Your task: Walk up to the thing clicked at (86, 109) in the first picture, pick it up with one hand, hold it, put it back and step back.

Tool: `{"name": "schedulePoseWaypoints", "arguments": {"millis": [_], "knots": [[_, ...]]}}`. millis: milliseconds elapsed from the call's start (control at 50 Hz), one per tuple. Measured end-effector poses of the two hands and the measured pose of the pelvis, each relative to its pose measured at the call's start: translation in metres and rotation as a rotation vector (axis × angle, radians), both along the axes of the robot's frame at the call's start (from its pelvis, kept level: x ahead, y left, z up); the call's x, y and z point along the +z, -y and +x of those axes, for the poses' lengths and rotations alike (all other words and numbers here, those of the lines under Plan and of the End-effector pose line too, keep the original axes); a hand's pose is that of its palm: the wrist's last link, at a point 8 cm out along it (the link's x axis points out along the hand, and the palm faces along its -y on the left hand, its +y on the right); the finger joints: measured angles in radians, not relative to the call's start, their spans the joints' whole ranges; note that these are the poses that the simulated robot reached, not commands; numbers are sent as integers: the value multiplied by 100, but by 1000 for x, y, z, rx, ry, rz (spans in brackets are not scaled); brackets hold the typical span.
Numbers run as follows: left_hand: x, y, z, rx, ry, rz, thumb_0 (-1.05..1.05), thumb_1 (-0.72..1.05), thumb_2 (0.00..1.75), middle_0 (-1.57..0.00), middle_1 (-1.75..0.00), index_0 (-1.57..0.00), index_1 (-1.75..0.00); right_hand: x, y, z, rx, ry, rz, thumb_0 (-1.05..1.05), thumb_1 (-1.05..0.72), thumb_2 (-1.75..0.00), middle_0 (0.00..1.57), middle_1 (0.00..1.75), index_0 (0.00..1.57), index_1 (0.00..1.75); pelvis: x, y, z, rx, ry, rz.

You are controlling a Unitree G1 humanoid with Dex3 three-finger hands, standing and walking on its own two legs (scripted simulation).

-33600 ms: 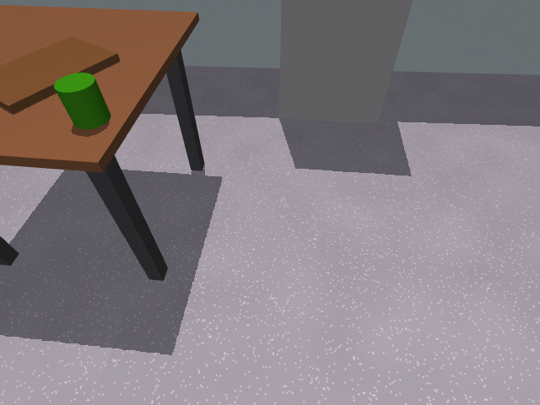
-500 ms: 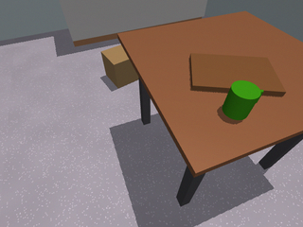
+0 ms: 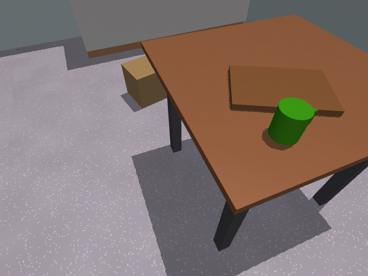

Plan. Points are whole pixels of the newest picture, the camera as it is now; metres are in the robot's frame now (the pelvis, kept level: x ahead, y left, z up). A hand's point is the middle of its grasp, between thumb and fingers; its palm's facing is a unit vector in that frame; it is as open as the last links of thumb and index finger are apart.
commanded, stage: stand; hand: right
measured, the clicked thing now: (294, 120) +0.51 -0.30 +0.02
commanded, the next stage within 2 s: step back in 0.36 s
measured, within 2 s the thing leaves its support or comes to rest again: neither
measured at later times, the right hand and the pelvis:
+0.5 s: hand out of the picture +0.06 -0.27 -0.16, palm faces -0.01 +0.94 -0.35, open 7.4 cm; pelvis -0.02 +0.00 -0.01, yaw +0 degrees
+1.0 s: hand out of the picture -0.06 -0.24 -0.15, palm faces -0.04 +0.90 -0.44, open 7.4 cm; pelvis -0.11 +0.03 -0.02, yaw -1 degrees
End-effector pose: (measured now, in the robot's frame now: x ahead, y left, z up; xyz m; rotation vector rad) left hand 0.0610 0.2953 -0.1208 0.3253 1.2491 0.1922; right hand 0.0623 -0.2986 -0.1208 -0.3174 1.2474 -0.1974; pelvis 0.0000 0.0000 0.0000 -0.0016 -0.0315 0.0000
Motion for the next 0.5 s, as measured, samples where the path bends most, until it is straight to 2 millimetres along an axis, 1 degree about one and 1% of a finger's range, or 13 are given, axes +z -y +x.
{"name": "schedulePoseWaypoints", "arguments": {"millis": [380,500], "knots": [[-1,-2,-5,4,-11,-1,0,90,90,-21,-30,-21,-30,-1,0,-7,-9,-12,3,0,-90,-90,20,30,21,30,-1,-1,-3,-5,-5,1],[-3,-10,-3,2,11,37,0,90,90,-21,-30,-21,-30,-5,12,-8,-22,-6,-11,0,-90,-90,20,30,21,30,-9,5,-22,-3,-10,8]]}}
